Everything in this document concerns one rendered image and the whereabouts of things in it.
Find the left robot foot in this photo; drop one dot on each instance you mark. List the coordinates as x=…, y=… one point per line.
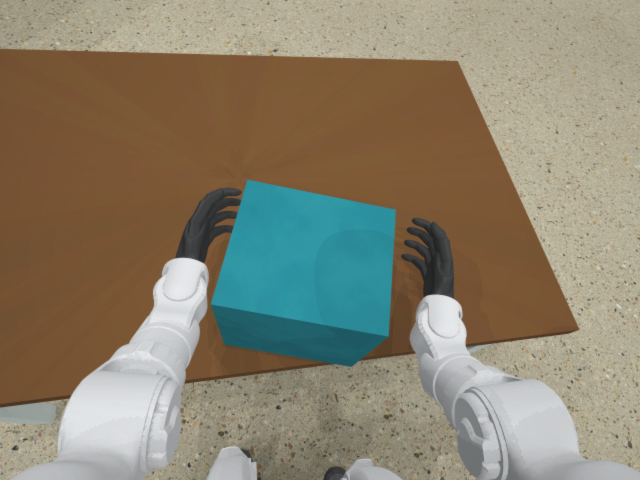
x=247, y=454

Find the left robot upper arm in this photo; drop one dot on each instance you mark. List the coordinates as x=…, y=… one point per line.
x=120, y=426

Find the right robot upper arm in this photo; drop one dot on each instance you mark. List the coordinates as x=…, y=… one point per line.
x=520, y=430

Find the carton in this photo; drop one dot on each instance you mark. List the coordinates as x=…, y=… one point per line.
x=306, y=275

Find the robot right forearm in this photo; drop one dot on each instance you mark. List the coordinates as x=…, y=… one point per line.
x=446, y=368

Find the table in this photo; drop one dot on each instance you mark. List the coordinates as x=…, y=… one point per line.
x=105, y=156

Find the robot left forearm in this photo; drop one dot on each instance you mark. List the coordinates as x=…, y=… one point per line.
x=165, y=342

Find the robot right hand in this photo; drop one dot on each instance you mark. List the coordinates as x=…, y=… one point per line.
x=437, y=270

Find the robot left shin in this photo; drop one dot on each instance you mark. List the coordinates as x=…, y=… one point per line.
x=230, y=452

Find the robot left hand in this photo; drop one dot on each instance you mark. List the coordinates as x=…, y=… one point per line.
x=200, y=231

